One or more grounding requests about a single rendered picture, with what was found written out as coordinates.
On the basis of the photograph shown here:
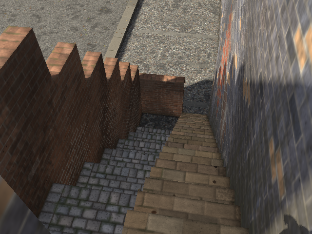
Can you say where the stairs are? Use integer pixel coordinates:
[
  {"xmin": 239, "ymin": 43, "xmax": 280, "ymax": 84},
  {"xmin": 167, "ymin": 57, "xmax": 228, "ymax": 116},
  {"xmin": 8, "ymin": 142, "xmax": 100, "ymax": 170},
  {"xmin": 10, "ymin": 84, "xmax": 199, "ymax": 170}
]
[{"xmin": 122, "ymin": 112, "xmax": 250, "ymax": 234}]

